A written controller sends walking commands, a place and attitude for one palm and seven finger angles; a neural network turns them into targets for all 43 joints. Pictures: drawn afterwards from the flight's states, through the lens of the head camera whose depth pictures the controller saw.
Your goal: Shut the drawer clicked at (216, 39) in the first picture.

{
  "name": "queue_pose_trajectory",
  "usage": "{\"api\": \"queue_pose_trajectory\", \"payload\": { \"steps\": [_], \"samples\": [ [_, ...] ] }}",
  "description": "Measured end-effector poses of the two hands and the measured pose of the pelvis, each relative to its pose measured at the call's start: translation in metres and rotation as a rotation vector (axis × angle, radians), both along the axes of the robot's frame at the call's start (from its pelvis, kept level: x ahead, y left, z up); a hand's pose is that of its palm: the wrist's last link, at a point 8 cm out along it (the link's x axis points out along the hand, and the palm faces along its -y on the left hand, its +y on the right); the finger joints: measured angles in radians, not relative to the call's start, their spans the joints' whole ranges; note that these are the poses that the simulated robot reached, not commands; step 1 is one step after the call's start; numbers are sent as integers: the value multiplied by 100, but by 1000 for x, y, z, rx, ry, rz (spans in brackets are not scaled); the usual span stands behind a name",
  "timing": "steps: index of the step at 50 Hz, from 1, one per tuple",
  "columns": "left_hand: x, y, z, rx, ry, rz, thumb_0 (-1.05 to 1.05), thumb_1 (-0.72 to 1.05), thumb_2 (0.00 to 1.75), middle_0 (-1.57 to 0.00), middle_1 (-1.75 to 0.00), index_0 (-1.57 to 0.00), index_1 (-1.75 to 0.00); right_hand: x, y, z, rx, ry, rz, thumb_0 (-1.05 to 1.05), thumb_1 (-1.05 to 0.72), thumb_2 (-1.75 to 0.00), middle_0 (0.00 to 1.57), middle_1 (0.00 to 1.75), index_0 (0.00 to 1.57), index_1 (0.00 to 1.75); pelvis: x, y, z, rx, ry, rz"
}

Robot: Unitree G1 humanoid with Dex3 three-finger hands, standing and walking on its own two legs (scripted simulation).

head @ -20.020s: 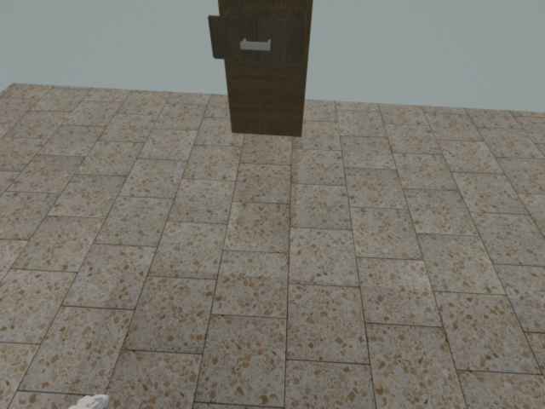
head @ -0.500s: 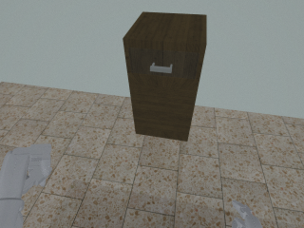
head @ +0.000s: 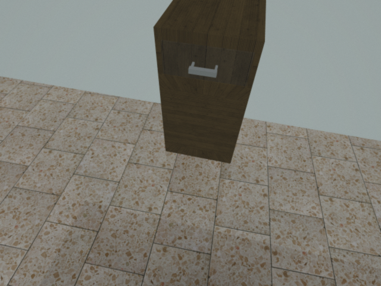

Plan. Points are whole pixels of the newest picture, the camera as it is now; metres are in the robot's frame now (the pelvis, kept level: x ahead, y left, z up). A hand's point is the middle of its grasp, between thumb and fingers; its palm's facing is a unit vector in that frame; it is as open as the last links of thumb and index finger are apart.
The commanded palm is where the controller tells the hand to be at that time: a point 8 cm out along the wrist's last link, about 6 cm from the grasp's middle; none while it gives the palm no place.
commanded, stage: let the arm hang, fingers relaxed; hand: left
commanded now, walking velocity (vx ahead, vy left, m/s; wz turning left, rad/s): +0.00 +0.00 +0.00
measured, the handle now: (203, 68) +0.94 +0.01 -0.08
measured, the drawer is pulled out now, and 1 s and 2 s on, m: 0.00 0.00 0.00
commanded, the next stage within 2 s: look to check the result in 0.54 s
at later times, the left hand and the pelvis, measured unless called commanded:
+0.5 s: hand out of the picture +0.07 +0.20 -0.16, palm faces -0.01 -0.97 -0.24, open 7.4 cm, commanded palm none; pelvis +0.02 +0.00 +0.00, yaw -1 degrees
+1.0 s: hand out of the picture +0.07 +0.20 -0.16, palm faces -0.01 -0.96 -0.27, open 7.4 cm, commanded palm none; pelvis +0.03 -0.01 +0.01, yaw -1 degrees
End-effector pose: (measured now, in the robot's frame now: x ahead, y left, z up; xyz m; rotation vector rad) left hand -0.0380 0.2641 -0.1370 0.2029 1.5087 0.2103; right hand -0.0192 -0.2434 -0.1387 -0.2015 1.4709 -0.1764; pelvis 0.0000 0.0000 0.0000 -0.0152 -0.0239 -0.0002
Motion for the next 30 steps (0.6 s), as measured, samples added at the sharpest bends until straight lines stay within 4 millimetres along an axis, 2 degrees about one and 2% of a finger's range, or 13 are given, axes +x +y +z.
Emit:
{"api": "queue_pose_trajectory", "payload": {
  "steps": [4, 9, 15, 19, 24, 30],
  "samples": [
    [10, 3, 4, 15, -14, -10, 0, 90, 90, -44, -58, -44, -58, 5, 9, -5, 27, -17, -12, 0, -91, -89, 20, 30, 20, 30, 2, 2, 1, 4, -3, -7],
    [39, 1, 5, 15, -82, -31, 0, 90, 90, -30, -42, -30, -42, 20, 15, -9, 46, -62, -16, 0, -91, -89, 20, 30, 20, 30, 5, 4, 1, 9, -5, -12],
    [77, -8, 6, 0, -175, -57, 0, 90, 90, -23, -34, -23, -33, 41, 15, -9, 49, -115, -11, 0, -91, -89, 20, 30, 20, 30, 9, 4, 2, 14, -6, -15],
    [95, -15, 7, -12, -212, -71, 0, 90, 90, -21, -31, -21, -31, 51, 10, -7, 42, -136, -9, 0, -91, -89, 20, 30, 20, 30, 12, 2, 3, 16, -6, -17],
    [106, -21, 7, -20, -224, -78, 0, 90, 90, -20, -30, -20, -30, 58, 2, -5, 27, -141, -9, 0, -91, -89, 20, 30, 20, 30, 17, -1, 3, 16, -5, -18],
    [107, -22, 6, -17, -205, -74, 0, 90, 90, -20, -30, -20, -30, 60, -7, -3, 10, -126, -9, 0, -91, -89, 20, 30, 20, 30, 22, -4, 4, 15, -4, -18]
  ]
}}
